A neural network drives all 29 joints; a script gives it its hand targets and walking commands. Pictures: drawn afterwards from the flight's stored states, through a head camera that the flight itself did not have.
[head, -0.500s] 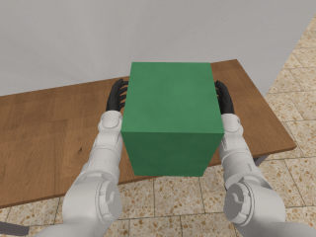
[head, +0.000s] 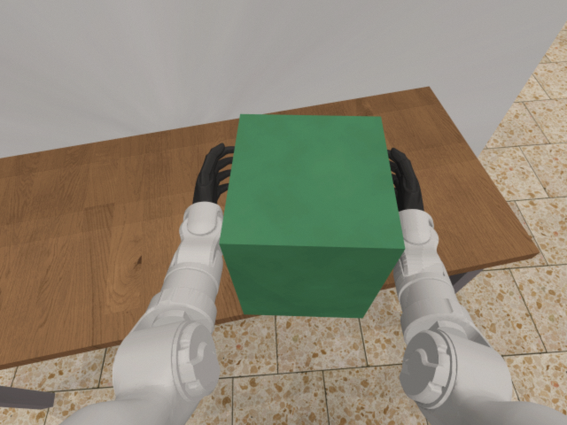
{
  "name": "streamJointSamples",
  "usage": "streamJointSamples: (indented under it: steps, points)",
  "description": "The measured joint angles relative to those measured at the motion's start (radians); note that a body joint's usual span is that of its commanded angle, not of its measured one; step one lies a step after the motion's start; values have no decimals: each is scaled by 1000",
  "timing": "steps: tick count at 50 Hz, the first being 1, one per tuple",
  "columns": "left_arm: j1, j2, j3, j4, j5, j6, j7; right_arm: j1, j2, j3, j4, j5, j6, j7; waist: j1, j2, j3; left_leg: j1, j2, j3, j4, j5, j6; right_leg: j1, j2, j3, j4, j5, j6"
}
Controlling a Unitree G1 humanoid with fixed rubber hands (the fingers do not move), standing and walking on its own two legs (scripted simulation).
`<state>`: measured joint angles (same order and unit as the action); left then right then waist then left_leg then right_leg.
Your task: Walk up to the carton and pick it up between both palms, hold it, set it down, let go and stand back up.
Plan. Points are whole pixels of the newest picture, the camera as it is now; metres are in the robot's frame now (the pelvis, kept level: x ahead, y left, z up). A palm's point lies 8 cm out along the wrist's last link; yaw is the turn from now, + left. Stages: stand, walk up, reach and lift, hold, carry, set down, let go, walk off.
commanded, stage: set down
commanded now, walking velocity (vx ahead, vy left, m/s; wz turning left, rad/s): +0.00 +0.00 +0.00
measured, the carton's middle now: (306, 224) +0.39 -0.05 +0.00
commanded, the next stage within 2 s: none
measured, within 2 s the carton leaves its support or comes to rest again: neither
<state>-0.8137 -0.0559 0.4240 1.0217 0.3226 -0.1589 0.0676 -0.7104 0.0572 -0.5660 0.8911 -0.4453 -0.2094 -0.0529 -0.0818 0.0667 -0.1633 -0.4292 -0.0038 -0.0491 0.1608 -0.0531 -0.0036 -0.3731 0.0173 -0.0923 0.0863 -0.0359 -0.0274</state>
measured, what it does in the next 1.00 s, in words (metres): stands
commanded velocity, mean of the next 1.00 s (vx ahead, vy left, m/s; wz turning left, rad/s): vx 0.00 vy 0.00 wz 0.00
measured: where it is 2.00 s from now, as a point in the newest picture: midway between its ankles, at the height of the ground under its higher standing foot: outside the picture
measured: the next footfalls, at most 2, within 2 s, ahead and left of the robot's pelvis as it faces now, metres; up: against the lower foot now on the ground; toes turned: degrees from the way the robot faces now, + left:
none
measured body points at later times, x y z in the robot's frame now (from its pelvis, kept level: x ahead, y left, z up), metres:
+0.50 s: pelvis -0.01 +0.00 +0.00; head +0.09 -0.02 +0.44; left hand +0.45 +0.09 +0.04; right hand +0.40 -0.21 +0.03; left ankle -0.01 +0.12 -0.75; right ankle -0.03 -0.10 -0.75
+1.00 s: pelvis -0.01 +0.00 +0.00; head +0.09 -0.02 +0.44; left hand +0.45 +0.09 +0.04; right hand +0.40 -0.21 +0.03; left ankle -0.01 +0.12 -0.75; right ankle -0.03 -0.10 -0.75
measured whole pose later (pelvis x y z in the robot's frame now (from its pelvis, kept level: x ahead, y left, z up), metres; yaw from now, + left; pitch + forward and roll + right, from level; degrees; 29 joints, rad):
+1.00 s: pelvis -0.01 +0.00 +0.00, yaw +0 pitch +20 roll +0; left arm -0.84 -0.05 0.52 1.02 0.41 -0.23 0.04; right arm -0.77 0.11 -0.71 0.84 -0.60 -0.25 0.01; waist -0.08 0.06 -0.13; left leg -0.47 0.00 -0.05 0.15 -0.02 -0.01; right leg -0.43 0.02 -0.08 0.11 -0.02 -0.03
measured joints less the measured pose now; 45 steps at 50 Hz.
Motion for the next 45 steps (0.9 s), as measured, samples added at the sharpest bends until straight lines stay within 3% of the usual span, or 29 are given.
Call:
streamJointSamples:
  steps: [45]
  points:
    - [-28,3,85,11,78,-72,-23,-54,46,-134,-35,-141,-43,53,2,-5,24,-41,2,1,-11,26,-4,-58,1,8,21,12,-4]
